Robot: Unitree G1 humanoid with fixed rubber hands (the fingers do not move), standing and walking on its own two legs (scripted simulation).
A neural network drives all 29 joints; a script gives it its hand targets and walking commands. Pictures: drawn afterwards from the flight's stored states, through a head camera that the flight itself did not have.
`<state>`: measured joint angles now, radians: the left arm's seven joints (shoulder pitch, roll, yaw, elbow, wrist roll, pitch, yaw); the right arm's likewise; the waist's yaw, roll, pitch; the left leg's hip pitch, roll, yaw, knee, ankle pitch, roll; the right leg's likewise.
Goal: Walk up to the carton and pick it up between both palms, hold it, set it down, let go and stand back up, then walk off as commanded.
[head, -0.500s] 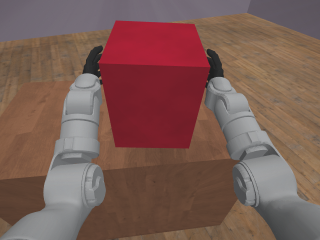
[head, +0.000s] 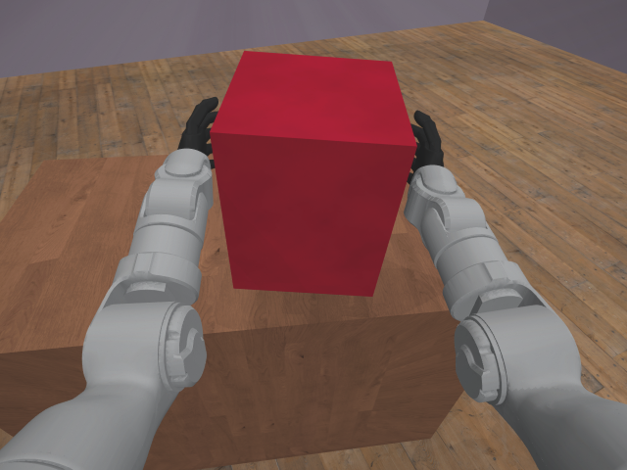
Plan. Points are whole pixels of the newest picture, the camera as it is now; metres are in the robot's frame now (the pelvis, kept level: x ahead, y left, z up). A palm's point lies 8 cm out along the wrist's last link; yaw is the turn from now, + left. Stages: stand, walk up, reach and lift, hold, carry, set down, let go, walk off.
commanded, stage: set down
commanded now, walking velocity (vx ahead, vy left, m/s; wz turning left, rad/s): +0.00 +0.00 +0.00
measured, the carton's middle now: (310, 178) +0.45 -0.02 +0.17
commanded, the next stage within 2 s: none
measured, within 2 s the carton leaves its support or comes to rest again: neither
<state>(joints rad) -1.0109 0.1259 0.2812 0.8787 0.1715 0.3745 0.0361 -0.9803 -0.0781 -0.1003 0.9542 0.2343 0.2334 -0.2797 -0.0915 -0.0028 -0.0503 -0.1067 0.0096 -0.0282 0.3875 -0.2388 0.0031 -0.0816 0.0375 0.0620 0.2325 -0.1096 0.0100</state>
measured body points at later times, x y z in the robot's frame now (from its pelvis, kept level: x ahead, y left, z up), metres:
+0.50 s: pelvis +0.02 +0.01 +0.00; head +0.01 +0.03 +0.45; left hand +0.48 +0.13 +0.19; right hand +0.44 -0.16 +0.19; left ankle -0.02 +0.11 -0.75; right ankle +0.01 -0.13 -0.75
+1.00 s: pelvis +0.02 +0.01 +0.00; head +0.01 +0.03 +0.45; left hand +0.49 +0.13 +0.19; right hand +0.44 -0.16 +0.18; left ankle -0.02 +0.11 -0.75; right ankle +0.01 -0.13 -0.75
